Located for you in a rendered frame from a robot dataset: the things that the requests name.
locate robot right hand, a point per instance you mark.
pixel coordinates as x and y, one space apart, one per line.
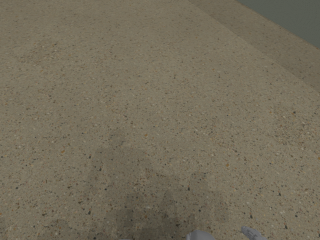
252 234

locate right robot thigh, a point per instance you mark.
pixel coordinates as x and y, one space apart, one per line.
199 235

